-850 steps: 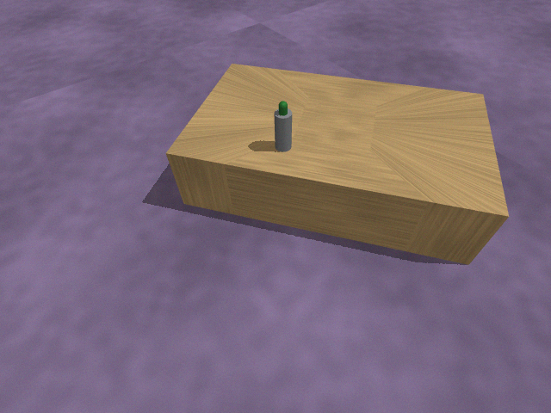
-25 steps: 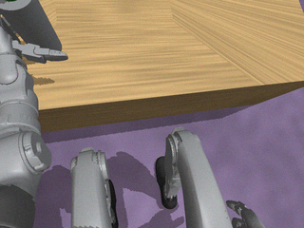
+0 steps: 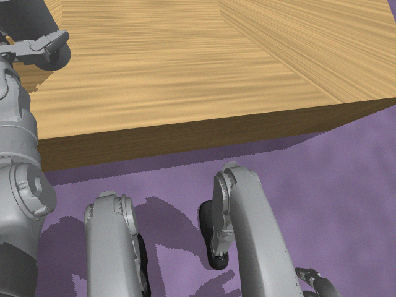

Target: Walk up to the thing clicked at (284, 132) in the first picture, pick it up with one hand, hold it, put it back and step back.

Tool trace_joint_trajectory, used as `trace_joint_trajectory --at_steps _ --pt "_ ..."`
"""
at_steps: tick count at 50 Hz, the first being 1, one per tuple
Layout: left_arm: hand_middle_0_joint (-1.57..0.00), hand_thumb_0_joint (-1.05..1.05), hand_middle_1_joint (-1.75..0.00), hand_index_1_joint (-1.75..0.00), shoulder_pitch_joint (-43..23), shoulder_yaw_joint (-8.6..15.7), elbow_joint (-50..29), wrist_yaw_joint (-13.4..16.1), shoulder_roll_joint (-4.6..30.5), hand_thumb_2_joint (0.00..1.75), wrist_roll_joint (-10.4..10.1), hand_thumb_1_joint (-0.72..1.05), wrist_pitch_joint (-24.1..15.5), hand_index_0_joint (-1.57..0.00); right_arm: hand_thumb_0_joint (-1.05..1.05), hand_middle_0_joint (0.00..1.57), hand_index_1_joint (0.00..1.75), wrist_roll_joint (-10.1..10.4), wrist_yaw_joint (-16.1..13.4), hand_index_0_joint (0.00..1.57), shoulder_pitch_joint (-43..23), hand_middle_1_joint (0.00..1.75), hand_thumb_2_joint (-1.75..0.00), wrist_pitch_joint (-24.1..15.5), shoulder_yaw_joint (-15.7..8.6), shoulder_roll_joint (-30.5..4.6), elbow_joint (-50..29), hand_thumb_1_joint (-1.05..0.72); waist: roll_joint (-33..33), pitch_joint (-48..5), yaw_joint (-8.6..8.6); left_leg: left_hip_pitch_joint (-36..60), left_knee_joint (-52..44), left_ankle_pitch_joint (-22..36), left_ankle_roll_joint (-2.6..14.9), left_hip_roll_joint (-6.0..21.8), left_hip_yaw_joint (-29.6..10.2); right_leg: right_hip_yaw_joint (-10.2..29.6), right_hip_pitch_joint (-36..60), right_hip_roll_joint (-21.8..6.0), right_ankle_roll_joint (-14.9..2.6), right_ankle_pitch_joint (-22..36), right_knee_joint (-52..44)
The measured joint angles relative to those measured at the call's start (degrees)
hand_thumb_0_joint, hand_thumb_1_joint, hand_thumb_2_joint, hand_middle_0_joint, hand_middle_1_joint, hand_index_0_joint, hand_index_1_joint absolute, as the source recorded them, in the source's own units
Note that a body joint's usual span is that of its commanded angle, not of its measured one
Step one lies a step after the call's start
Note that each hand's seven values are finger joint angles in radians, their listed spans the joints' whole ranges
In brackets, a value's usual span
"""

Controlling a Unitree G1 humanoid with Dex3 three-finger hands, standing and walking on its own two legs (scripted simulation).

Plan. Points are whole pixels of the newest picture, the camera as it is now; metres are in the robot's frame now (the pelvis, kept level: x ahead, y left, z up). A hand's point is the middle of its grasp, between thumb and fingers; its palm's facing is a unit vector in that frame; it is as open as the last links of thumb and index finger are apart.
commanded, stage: settle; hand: left
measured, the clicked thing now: (21, 12) +0.59 +0.19 +0.04
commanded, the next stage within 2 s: lift in 1.26 s
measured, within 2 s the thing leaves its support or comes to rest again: leaves its support in 0.48 s
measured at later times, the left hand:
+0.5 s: hand (25, 29) +0.57 +0.20 +0.02, palm faces +0.15 -0.99 -0.05, open 9.8 cm
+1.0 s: hand out of the picture +0.58 +0.19 +0.08, palm faces +0.16 -0.99 -0.04, open 9.9 cm
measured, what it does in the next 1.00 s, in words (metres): rises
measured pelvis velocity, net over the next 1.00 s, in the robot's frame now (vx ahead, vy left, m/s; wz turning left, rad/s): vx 0.02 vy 0.00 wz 0.01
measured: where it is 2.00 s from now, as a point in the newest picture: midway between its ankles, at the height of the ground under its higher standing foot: (178, 263)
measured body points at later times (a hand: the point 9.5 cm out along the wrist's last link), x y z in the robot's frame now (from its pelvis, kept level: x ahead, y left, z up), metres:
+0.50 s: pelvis +0.00 +0.00 +0.02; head +0.24 +0.04 +0.40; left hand +0.56 +0.25 +0.03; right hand +0.03 -0.27 -0.09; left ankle +0.08 +0.11 -0.37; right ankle +0.12 -0.13 -0.37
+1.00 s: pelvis +0.02 +0.00 +0.08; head +0.25 +0.04 +0.47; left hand +0.56 +0.25 +0.09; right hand +0.07 -0.27 -0.03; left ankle +0.07 +0.11 -0.37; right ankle +0.12 -0.13 -0.37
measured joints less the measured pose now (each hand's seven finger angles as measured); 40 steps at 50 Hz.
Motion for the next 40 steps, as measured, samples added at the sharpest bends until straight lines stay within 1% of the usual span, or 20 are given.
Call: trace_joint_trajectory --at_steps 7,10,13,17,20,26,30,35,40 --pt "-0.77 -0.02 -0.85 -0.85 -0.7 0.2 -0.1 -0.7 0.5 0.74 0.0 -0.20 0.1 -0.79 0.00 0.20 0.30 0.1 0.1 0.21 -0.2 0.30 -0.89 0.3 0.3 -0.1 -0.8 -0.91 -0.1 0.1 -0.14 -0.6 0.7 -0.1 0.10 0.0 -0.1 -0.1 -0.5 0.0 0.12 0.0 0.5" --pt "-0.77 -0.02 -0.90 -0.89 -0.7 0.2 -1.0 -0.6 0.4 0.80 0.3 -0.24 0.7 -0.79 0.00 0.20 0.30 0.2 0.1 0.21 -0.3 0.30 -0.90 0.5 0.3 -0.1 -1.2 -0.91 -0.1 0.1 -0.21 -0.8 0.8 -0.1 0.10 -0.1 -0.2 -0.1 -0.6 -0.1 0.14 -0.1 0.6" --pt "-0.76 -0.02 -0.93 -0.93 -0.2 0.1 -2.4 -0.4 0.1 0.85 0.8 -0.27 1.7 -0.78 0.00 0.20 0.30 0.3 0.0 0.21 -0.3 0.30 -0.90 0.8 0.3 0.1 -1.7 -0.91 -0.1 0.1 -0.26 -0.7 0.6 -0.2 0.08 -0.1 -0.2 -0.1 -0.4 -0.1 0.14 -0.2 0.4" --pt "-0.75 -0.02 -0.97 -0.97 1.2 0.0 -4.6 -0.4 -0.6 0.89 0.4 -0.30 3.8 -0.77 0.00 0.20 0.30 0.7 -0.3 0.21 0.0 0.30 -0.90 1.0 0.1 0.3 -2.1 -0.91 0.1 -0.1 -0.13 0.1 0.0 -0.3 0.12 -0.1 -0.1 -0.1 0.3 -0.1 0.19 -0.3 -0.2" --pt "-0.75 -0.02 -0.99 -0.99 2.9 -0.3 -6.5 -0.3 -1.4 0.92 0.6 -0.32 5.5 -0.77 0.00 0.20 0.30 1.0 -0.6 0.21 0.4 0.30 -0.90 1.0 -0.2 0.5 -2.2 -0.91 0.3 -0.3 0.18 1.0 -0.9 -0.3 0.16 -0.1 0.1 0.0 1.1 0.0 0.24 -0.4 -1.0" --pt "-0.75 -0.02 -1.01 -1.01 5.6 -1.3 -10.0 0.2 -3.3 0.97 -0.6 -0.36 7.5 -0.77 0.00 0.20 0.30 1.8 -1.4 0.21 1.0 0.30 -0.90 0.8 -0.9 0.8 -1.4 -0.91 0.7 -0.8 1.13 3.5 -3.8 -0.1 0.25 -0.1 0.4 0.2 3.6 0.0 0.36 -0.3 -3.7" --pt "-0.75 -0.02 -1.02 -1.03 6.5 -1.9 -11.4 0.4 -4.2 0.99 -1.5 -0.37 8.0 -0.77 0.00 0.20 0.30 2.3 -1.9 0.21 1.4 0.30 -0.90 0.6 -1.2 1.0 -0.7 -0.92 0.9 -1.5 1.69 5.9 -6.5 0.0 0.24 0.0 0.6 0.3 5.8 0.1 0.40 -0.4 -6.1" --pt "-0.74 -0.02 -1.04 -1.04 6.2 -2.7 -9.9 0.8 -4.4 1.00 -2.1 -0.38 8.3 -0.77 0.00 0.20 0.30 2.5 -2.3 0.21 1.5 0.30 -0.90 0.1 -1.3 0.9 -0.2 -0.91 0.8 -2.5 2.05 8.9 -9.8 0.0 0.24 0.3 0.7 0.2 8.8 0.4 0.41 -0.3 -9.3" --pt "-0.74 -0.02 -1.05 -1.05 5.8 -3.0 -8.1 0.8 -4.5 1.01 -2.4 -0.39 7.3 -0.76 0.00 0.20 0.30 2.6 -2.3 0.21 1.5 0.30 -0.90 -0.4 -1.6 0.6 -0.4 -0.91 0.9 -3.1 2.12 11.3 -12.3 0.0 0.20 0.4 0.9 0.3 11.1 0.6 0.45 -0.4 -11.6"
